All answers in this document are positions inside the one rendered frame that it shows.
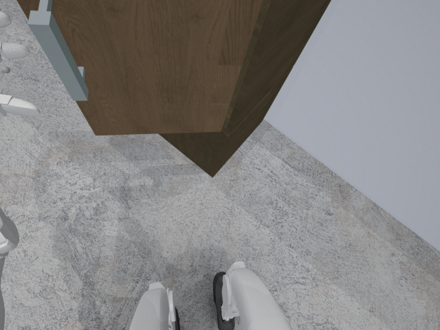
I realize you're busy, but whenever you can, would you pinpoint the right robot foot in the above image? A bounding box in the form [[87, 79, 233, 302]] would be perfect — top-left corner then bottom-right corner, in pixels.
[[213, 272, 235, 330]]

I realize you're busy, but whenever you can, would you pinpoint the handle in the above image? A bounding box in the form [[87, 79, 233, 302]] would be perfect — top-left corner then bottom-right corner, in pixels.
[[28, 0, 89, 101]]

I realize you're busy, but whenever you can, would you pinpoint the left robot upper arm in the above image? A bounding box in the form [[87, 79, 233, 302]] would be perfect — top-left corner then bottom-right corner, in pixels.
[[0, 208, 19, 330]]

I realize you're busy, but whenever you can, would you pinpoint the left robot hand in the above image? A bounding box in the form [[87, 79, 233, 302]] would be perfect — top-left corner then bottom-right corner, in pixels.
[[0, 12, 41, 118]]

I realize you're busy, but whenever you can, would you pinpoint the cupboard door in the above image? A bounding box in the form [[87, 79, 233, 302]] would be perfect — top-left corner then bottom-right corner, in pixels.
[[17, 0, 263, 135]]

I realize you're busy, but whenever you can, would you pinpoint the left robot thigh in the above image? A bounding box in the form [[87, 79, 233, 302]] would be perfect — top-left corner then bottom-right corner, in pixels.
[[129, 288, 176, 330]]

